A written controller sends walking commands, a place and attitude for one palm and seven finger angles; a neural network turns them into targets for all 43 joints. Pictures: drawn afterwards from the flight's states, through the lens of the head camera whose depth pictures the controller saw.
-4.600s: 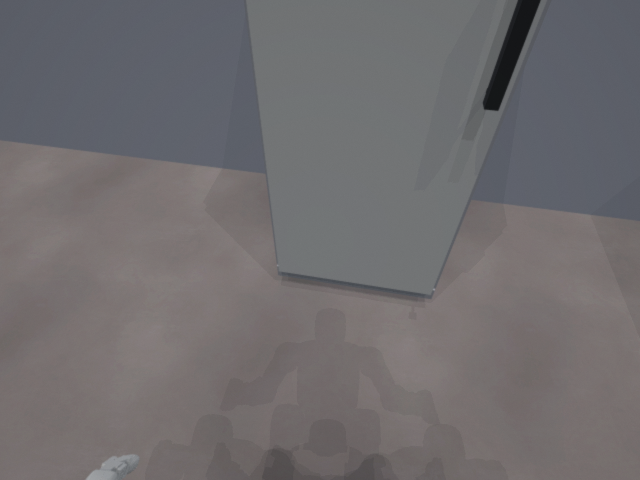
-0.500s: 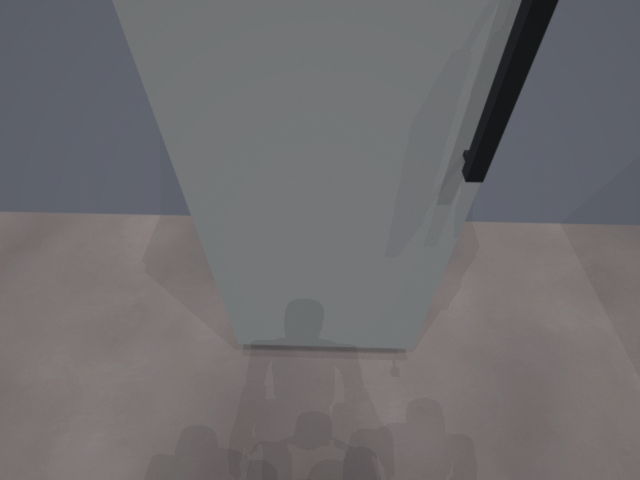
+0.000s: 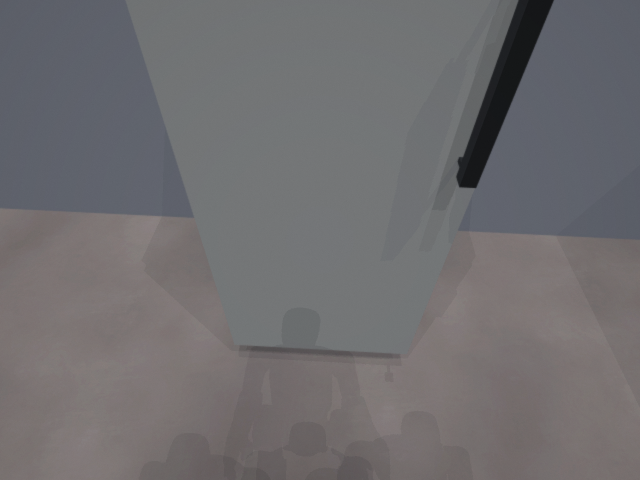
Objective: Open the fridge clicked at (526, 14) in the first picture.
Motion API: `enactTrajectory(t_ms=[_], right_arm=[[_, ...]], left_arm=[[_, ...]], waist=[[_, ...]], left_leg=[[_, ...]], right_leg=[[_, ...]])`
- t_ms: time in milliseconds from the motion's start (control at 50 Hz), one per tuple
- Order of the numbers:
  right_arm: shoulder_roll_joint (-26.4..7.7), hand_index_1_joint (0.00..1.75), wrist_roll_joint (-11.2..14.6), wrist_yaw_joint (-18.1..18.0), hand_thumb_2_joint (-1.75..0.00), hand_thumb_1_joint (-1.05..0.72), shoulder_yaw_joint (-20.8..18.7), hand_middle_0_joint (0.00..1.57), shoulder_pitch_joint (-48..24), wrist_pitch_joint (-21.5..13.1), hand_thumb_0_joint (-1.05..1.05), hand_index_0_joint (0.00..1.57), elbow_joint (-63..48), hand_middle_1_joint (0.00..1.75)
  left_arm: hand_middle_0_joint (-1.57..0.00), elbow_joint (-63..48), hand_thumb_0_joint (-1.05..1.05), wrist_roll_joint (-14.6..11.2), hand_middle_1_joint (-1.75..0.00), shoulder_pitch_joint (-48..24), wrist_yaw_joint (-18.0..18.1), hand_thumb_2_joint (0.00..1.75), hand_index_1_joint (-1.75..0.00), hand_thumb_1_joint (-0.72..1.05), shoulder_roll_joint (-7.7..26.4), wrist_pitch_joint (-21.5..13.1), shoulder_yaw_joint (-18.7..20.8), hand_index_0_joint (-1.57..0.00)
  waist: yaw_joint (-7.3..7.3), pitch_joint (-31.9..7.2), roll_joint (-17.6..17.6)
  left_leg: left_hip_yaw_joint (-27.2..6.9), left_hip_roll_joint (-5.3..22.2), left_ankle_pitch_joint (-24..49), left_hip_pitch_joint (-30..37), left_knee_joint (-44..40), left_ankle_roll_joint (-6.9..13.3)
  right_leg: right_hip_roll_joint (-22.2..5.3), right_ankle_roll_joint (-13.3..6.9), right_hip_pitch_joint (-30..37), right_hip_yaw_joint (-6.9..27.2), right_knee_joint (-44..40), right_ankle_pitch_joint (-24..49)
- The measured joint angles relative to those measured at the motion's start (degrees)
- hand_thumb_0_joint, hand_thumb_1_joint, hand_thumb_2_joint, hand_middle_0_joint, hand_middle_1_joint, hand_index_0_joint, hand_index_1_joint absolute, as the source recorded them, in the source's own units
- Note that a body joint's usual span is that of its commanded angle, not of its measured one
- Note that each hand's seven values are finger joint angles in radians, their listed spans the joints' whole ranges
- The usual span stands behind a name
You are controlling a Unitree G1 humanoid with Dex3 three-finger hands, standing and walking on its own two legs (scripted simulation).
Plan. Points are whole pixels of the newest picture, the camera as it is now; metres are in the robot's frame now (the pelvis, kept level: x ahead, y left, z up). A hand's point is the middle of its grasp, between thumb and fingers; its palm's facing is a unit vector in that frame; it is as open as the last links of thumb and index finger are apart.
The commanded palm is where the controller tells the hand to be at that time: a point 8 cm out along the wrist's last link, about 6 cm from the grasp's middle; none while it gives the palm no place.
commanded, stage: look again from close up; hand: right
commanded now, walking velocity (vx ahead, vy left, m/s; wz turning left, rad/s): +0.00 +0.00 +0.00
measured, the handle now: (499, 75) +0.59 -0.21 +0.24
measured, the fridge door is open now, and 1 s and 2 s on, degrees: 0 0 0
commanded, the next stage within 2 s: shuffle to correct the standing spot in 0.86 s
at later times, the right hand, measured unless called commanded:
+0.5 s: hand out of the picture +0.04 -0.19 -0.17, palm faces +0.02 +0.97 -0.23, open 7.3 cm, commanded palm none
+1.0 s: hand out of the picture +0.03 -0.18 -0.18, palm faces +0.02 +0.98 -0.21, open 7.4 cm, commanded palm none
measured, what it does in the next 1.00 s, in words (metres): stands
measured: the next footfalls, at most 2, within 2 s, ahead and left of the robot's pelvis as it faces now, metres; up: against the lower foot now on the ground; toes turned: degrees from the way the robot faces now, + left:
left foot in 1.56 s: +0.19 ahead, +0.06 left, +0.00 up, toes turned -3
right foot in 2.00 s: +0.17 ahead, -0.13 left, +0.00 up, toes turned -5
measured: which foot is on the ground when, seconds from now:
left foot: down 0.00-1.00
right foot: down 0.00-1.00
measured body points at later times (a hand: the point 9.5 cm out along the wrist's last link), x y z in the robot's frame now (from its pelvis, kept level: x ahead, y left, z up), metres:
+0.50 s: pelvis +0.01 -0.01 -0.01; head +0.01 +0.00 +0.44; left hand +0.02 +0.21 -0.17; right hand +0.04 -0.24 -0.16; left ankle +0.02 +0.12 -0.74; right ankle +0.00 -0.11 -0.74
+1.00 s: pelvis +0.02 +0.01 +0.00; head +0.03 +0.01 +0.45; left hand +0.04 +0.23 -0.16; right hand +0.03 -0.23 -0.16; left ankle +0.02 +0.12 -0.74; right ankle +0.00 -0.11 -0.74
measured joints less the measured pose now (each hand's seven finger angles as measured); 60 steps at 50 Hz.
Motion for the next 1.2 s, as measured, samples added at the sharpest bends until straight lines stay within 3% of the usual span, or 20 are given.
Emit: enactTrajectory(t_ms=[180,440,1000,1200], right_arm=[[-0.2,0.30,-0.3,-0.5,-0.90,-0.91,1.1,0.20,0.0,-1.1,0.00,0.20,-1.9,0.30],[-1.2,0.30,-0.1,-0.4,-0.90,-0.91,1.0,0.20,-1.8,-1.1,0.01,0.20,-3.7,0.30],[-2.1,0.30,-0.1,0.2,-0.90,-0.91,0.8,0.20,-2.3,-0.9,0.01,0.20,-2.5,0.30],[-1.3,0.30,-0.6,0.6,-0.90,-0.91,-0.6,0.20,1.0,-0.6,0.00,0.20,-4.0,0.30]], left_arm=[[-0.20,-4.0,0.00,0.4,-0.30,1.8,-1.1,0.90,-0.30,0.91,1.1,-0.6,-0.2,-0.19],[-0.20,-4.2,0.01,0.3,-0.30,1.7,-0.7,0.90,-0.30,0.92,2.0,-1.3,-1.1,-0.19],[-0.20,-2.2,0.00,0.1,-0.30,-2.8,-0.5,0.90,-0.30,0.91,2.8,-1.1,-0.8,-0.19],[-0.20,-2.4,0.00,0.8,-0.30,1.0,-1.4,0.90,-0.30,0.91,2.3,0.1,-0.4,-0.19]], waist=[[1.33,-0.8,-2.0],[0.82,-1.2,-1.8],[0.06,0.7,-0.3],[-0.42,-1.0,-0.7]], left_leg=[[0.1,0.8,-3.3,-3.4,6.1,-0.5],[-0.7,2.2,-4.5,-1.7,6.5,-1.3],[0.2,0.3,-4.1,-0.2,4.2,0.4],[1.1,-0.3,-7.8,-0.8,7.7,0.5]], right_leg=[[0.4,-1.0,-4.1,0.3,7.2,-3.9],[1.9,-1.5,-0.8,-0.4,4.5,-3.6],[0.0,0.4,0.6,0.3,2.3,-2.9],[-0.9,-0.2,-2.2,1.4,9.7,-8.3]])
